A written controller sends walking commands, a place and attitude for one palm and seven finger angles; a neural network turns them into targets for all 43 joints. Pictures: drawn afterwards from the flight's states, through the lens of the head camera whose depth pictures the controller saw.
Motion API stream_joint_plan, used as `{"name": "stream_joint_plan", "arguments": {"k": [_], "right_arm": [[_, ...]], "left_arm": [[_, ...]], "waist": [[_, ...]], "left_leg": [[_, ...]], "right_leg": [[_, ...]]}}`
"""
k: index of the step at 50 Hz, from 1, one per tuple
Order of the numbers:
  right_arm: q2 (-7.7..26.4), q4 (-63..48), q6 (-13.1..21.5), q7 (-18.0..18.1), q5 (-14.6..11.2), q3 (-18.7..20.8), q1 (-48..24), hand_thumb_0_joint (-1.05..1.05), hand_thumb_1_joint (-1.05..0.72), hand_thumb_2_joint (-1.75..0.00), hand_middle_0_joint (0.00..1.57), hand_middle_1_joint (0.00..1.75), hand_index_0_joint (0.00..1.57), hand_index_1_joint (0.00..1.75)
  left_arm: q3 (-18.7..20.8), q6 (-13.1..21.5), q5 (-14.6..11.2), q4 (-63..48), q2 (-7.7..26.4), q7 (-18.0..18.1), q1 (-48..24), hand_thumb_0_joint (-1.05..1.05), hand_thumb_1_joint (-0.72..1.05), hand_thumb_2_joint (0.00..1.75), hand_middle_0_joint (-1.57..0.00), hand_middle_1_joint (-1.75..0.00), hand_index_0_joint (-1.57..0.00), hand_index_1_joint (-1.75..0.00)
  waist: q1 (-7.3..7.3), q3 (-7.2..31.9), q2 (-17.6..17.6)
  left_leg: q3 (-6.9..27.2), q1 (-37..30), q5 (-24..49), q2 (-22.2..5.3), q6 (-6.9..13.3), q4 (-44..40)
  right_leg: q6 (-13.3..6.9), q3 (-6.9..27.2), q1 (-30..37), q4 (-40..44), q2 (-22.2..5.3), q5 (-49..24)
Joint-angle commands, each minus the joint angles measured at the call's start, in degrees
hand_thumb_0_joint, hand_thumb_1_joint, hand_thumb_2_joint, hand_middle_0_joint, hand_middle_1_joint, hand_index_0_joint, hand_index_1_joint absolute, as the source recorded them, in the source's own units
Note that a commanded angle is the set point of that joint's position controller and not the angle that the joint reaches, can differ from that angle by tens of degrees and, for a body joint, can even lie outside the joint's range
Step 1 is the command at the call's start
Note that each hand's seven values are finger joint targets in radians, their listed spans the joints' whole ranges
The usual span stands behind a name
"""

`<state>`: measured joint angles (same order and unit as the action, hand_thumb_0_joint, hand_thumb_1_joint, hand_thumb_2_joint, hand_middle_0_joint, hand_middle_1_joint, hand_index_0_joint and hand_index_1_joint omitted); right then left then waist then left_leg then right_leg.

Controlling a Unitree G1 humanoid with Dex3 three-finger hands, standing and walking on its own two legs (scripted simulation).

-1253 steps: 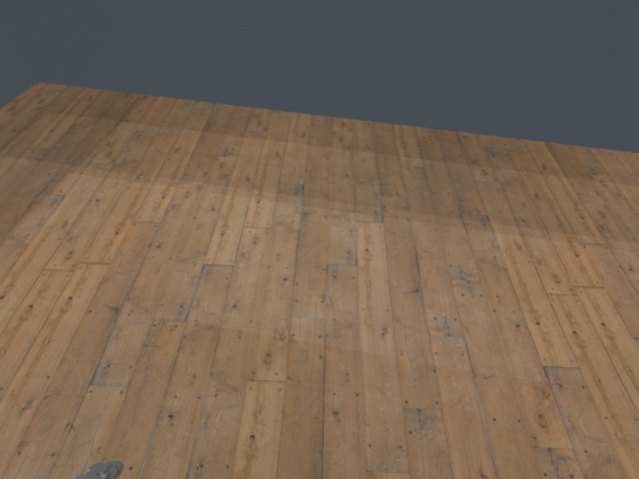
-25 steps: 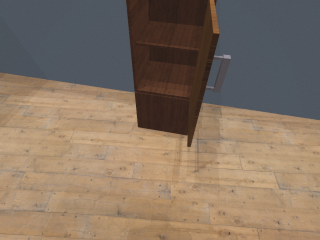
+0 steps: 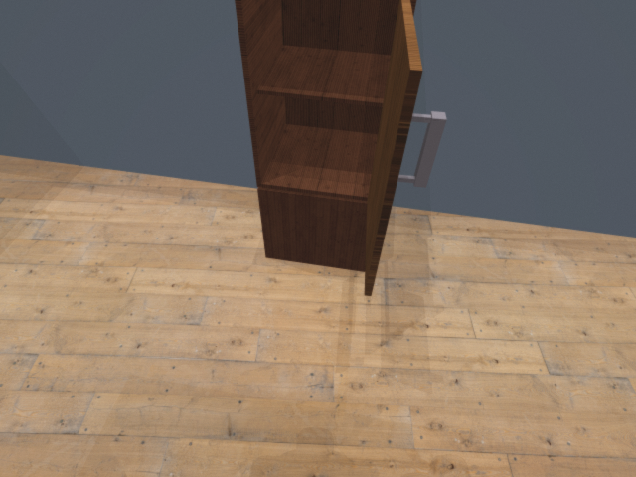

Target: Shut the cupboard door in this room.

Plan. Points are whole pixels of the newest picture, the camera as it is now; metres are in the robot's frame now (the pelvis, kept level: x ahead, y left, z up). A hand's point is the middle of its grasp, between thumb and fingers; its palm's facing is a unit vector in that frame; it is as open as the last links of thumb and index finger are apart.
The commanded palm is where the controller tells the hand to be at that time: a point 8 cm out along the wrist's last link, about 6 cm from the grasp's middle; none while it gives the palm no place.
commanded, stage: stand and wait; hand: left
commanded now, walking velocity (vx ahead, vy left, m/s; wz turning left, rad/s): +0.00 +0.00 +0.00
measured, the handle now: (417, 150) +0.66 -0.15 +0.06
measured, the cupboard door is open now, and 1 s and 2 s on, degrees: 93 93 93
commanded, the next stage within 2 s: turn or walk to find it in 0.66 s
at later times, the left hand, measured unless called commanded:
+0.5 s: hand out of the picture -0.03 +0.15 -0.18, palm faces +0.03 -0.99 -0.16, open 7.3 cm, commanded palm none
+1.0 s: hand out of the picture +0.00 +0.18 -0.19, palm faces +0.10 -0.97 -0.22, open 7.4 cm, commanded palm none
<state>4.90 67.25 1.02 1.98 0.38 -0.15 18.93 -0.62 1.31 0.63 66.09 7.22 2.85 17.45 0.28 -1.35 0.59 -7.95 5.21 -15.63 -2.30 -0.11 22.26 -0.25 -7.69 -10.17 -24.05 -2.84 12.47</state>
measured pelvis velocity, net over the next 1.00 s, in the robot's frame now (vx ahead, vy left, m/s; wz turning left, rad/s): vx -0.01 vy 0.00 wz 0.08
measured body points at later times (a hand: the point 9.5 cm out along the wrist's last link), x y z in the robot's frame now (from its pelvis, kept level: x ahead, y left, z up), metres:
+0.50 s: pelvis +0.00 +0.00 +0.00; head +0.00 +0.00 +0.45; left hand -0.03 +0.21 -0.16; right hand -0.02 -0.21 -0.16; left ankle -0.04 +0.11 -0.74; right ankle +0.01 -0.11 -0.74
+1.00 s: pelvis -0.01 +0.00 -0.01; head +0.01 +0.00 +0.44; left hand -0.01 +0.23 -0.17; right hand +0.01 -0.22 -0.17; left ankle -0.04 +0.11 -0.74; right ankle +0.01 -0.11 -0.74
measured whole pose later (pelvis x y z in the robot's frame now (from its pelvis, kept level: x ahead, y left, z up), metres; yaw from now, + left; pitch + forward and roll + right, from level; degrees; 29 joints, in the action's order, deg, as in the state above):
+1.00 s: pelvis -0.01 +0.00 -0.01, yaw +5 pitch -1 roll +0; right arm 8.0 63.1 -1.1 1.0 1.0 1.2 14.9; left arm 1.2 -0.3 1.0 61.8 10.0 2.4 13.1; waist 0.2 -2.9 0.6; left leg -3.5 12.1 -17.8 -1.2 0.1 30.5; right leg -0.4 -11.6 -14.3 -31.1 -5.2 15.7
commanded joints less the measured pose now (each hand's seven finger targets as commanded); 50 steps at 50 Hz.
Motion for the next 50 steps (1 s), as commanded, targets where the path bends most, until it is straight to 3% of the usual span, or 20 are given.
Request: {"name": "stream_joint_plan", "arguments": {"k": [1, 19, 25, 33, 36, 39, 43, 46, 47, 50], "right_arm": [[4.84, -0.72, 0.85, 0.23, -0.1, 1.14, 5.02, 0.0, -0.9, -0.9, 0.2, 0.3, 0.2, 0.3], [6.29, -1.49, 0.56, 0.07, -0.15, 1.48, 3.55, 0.0, -0.9, -0.9, 0.2, 0.3, 0.2, 0.3], [7.68, -2.08, 0.92, 0.11, -0.07, 1.84, 2.74, 0.0, -0.9, -0.9, 0.2, 0.3, 0.2, 0.3], [9.72, -2.6, 1.01, 0.04, -0.09, 2.17, 1.15, 0.0, -0.9, -0.9, 0.2, 0.3, 0.2, 0.3], [7.42, -2.67, 0.37, -0.27, 0.1, 1.62, 1.59, 0.0, -0.9, -0.9, 0.2, 0.3, 0.2, 0.3], [8.02, -3.74, -0.47, -0.54, 0.21, 1.89, 0.78, 0.0, -0.9, -0.9, 0.2, 0.3, 0.2, 0.3], [9.05, -5.76, -1.19, -0.84, 0.32, 2.7, -0.47, 0.0, -0.9, -0.9, 0.2, 0.3, 0.2, 0.3], [8.14, -6.06, -1.24, -0.9, 0.4, 2.65, -0.19, 0.0, -0.9, -0.9, 0.2, 0.3, 0.2, 0.3], [8.14, -6.09, -1.24, -0.94, 0.36, 2.63, 0.23, 0.0, -0.9, -0.9, 0.2, 0.3, 0.2, 0.3], [8.53, -5.89, -0.81, -0.88, 0.41, 2.58, -0.29, 0.0, -0.9, -0.9, 0.2, 0.3, 0.2, 0.3]], "left_arm": [[0.85, 0.51, -0.25, -0.65, 3.86, -0.07, 5.21, 0.0, 0.9, 0.9, -0.2, -0.3, -0.2, -0.3], [0.93, 0.67, -0.08, -0.98, 5.1, -0.25, 4.56, 0.0, 0.9, 0.9, -0.2, -0.3, -0.2, -0.3], [1.35, 0.9, -0.05, -1.34, 6.18, -0.36, 3.67, 0.0, 0.9, 0.9, -0.2, -0.3, -0.2, -0.3], [1.77, 0.96, 0.06, -2.0, 8.23, -0.53, 1.95, 0.0, 0.9, 0.9, -0.2, -0.3, -0.2, -0.3], [1.59, 0.22, -0.17, -2.39, 6.53, -0.3, 2.04, 0.0, 0.9, 0.9, -0.2, -0.3, -0.2, -0.3], [2.16, -0.53, -0.11, -3.52, 7.71, -0.18, 1.37, 0.0, 0.9, 0.9, -0.2, -0.3, -0.2, -0.3], [3.36, -1.02, 0.12, -5.53, 9.44, -0.25, 0.15, 0.0, 0.9, 0.9, -0.2, -0.3, -0.2, -0.3], [3.36, -1.01, 0.14, -5.94, 9.43, -0.33, -0.78, 0.0, 0.9, 0.9, -0.2, -0.3, -0.2, -0.3], [3.3, -1.0, 0.17, -6.16, 9.35, -0.31, -1.13, 0.0, 0.9, 0.9, -0.2, -0.3, -0.2, -0.3], [2.91, -0.94, 0.13, -6.02, 8.1, -0.42, -1.38, 0.0, 0.9, 0.9, -0.2, -0.3, -0.2, -0.3]], "waist": [[-0.57, -3.0, -1.09], [-0.3, -5.55, -1.04], [-0.27, -2.96, -1.27], [-0.32, -3.57, -0.55], [-0.38, -3.06, -1.06], [-0.74, -3.45, -1.93], [-0.81, -1.93, -0.33], [-0.46, -1.3, 1.1], [-0.2, -1.13, 1.47], [-0.42, -1.08, -2.26]], "left_leg": [[5.72, 4.54, 10.77, -5.7, 1.06, -5.0], [6.05, 5.2, 5.42, -5.29, 1.0, -5.75], [6.31, 3.82, 8.18, -5.57, 1.2, -5.33], [6.72, 3.98, 7.82, -5.79, 1.31, -5.81], [6.81, 5.93, 9.25, -5.42, 0.83, -4.43], [7.41, 8.95, 9.4, -5.16, 0.79, -1.99], [8.18, 12.7, 8.57, -4.47, 0.86, 2.13], [8.04, 11.7, 6.91, -3.46, 0.61, 3.92], [8.45, 11.21, 6.83, -3.5, 0.62, 3.8], [10.78, 10.65, 8.71, -4.98, 1.33, 0.83]], "right_leg": [[-0.61, 5.84, 1.61, 3.61, -5.67, -11.52], [-0.75, 6.42, -0.31, 5.89, -5.57, -6.02], [-1.01, 6.33, 1.06, 5.17, -5.6, -8.76], [-1.16, 6.3, 1.2, 5.51, -5.74, -8.37], [-0.49, 4.88, 1.89, 3.34, -6.33, -8.31], [-0.2, 3.61, 1.23, 0.71, -6.96, -6.92], [-0.94, 3.37, 0.97, -1.15, -8.99, -5.59], [-1.87, 4.35, -1.16, 0.17, -10.0, -2.68], [-1.72, 4.08, -1.63, 0.09, -9.62, -1.66], [-0.38, 2.3, -1.5, -1.31, -7.16, -1.29]]}}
